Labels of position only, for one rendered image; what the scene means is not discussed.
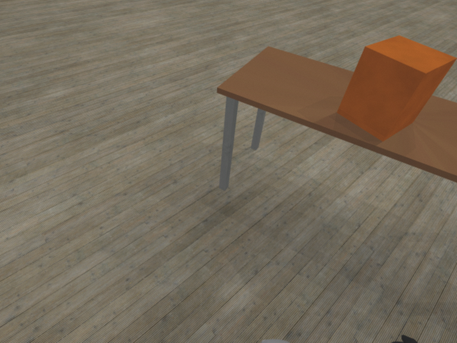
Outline table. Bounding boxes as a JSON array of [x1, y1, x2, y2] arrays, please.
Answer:
[[217, 46, 457, 191]]

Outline carton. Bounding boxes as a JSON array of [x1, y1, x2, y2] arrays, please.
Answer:
[[337, 36, 457, 141]]

